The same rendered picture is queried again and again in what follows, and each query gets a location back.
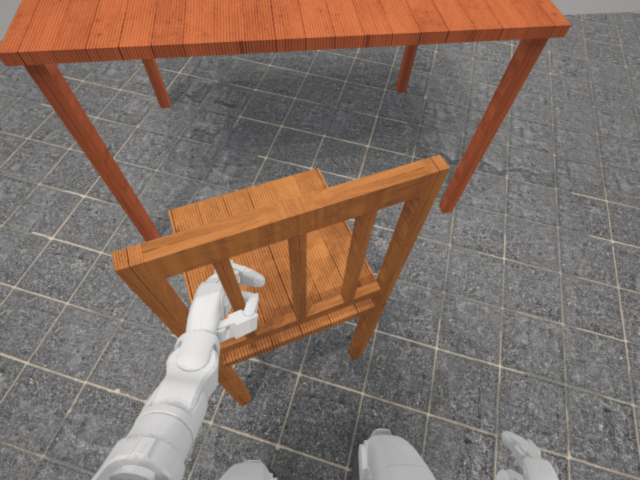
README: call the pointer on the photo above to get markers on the robot right thigh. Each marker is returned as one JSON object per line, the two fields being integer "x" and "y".
{"x": 389, "y": 457}

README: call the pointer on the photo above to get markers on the table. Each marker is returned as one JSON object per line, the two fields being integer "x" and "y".
{"x": 44, "y": 33}

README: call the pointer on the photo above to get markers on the left robot forearm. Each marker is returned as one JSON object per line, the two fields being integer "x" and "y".
{"x": 158, "y": 443}

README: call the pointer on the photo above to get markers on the right robot hand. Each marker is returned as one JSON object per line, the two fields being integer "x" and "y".
{"x": 528, "y": 456}

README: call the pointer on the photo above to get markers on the left robot hand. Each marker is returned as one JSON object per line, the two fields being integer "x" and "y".
{"x": 210, "y": 304}

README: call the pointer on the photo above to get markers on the chair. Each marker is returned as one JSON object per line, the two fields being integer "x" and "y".
{"x": 293, "y": 231}

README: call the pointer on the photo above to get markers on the right robot shin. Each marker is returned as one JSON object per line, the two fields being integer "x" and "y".
{"x": 380, "y": 432}

